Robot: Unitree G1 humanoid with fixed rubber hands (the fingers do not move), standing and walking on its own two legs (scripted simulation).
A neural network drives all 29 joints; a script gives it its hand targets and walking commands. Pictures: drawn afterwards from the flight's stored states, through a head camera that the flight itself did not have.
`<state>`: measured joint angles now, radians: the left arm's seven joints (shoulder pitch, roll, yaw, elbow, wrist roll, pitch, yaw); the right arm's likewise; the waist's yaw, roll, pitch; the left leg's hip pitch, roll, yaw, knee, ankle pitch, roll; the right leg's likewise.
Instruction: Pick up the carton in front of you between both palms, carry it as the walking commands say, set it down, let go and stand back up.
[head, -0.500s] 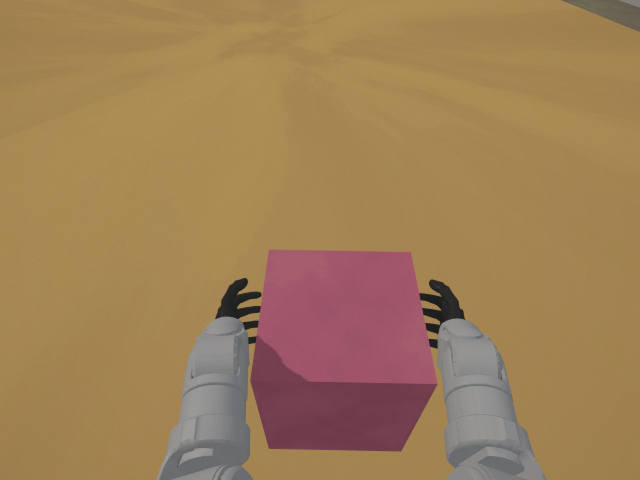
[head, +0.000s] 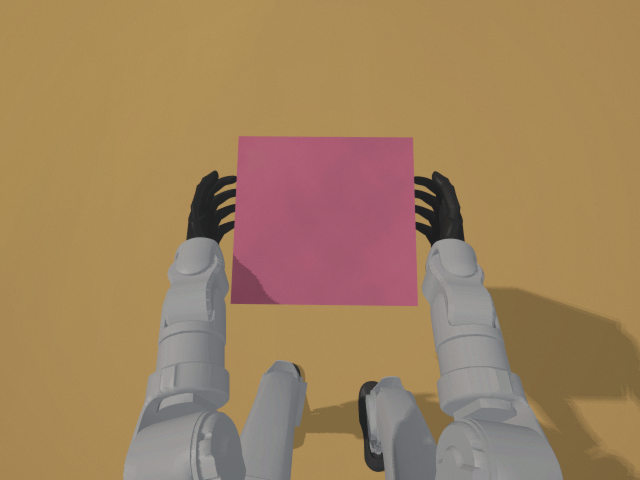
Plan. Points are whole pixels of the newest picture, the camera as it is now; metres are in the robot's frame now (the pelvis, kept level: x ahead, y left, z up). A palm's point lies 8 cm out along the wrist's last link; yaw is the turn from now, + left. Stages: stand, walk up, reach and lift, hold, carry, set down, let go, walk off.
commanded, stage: set down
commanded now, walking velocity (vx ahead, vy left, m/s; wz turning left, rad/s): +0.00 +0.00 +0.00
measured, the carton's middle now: (324, 236) +0.42 +0.05 -0.16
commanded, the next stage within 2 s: none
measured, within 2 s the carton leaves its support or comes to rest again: rests again in 1.54 s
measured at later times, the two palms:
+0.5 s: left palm (225, 238) +0.42 +0.22 -0.22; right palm (405, 226) +0.47 -0.08 -0.22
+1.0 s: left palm (236, 244) +0.45 +0.23 -0.37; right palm (380, 226) +0.52 -0.06 -0.37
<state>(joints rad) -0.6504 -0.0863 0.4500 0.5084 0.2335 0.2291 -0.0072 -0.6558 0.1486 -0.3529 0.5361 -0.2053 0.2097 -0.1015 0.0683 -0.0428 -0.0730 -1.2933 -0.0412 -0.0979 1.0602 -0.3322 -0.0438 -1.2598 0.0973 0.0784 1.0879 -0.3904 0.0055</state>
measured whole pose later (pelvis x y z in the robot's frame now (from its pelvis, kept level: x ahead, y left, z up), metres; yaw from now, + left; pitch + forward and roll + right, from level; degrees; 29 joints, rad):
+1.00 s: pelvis -0.05 +0.01 -0.23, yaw -1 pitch +45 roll +0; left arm -1.24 0.09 0.53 0.68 0.15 0.32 0.09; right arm -1.41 -0.16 -0.26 0.92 -0.11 0.28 -0.13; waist 0.12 -0.06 0.14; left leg -2.19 -0.10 -0.08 1.91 -0.51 -0.08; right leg -2.16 0.18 0.07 1.95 -0.58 0.06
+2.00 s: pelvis -0.05 +0.00 -0.30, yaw +0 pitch +35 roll +3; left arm -1.39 0.18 0.55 0.86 0.13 0.24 -0.04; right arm -1.63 -0.28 -0.18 1.16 -0.06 0.21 -0.05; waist 0.15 -0.05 0.43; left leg -2.20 -0.04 -0.03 2.15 -0.57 -0.07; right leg -2.19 0.17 0.04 2.22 -0.64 0.03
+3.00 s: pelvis -0.05 +0.00 -0.24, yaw +2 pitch +41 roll +1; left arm -1.38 0.28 0.33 0.94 -0.12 0.19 0.12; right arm -1.57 -0.42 -0.10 1.14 0.07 0.22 -0.07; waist 0.15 -0.04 0.20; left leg -2.16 -0.03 0.00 1.94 -0.50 -0.02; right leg -2.11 0.07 0.02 2.00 -0.61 0.01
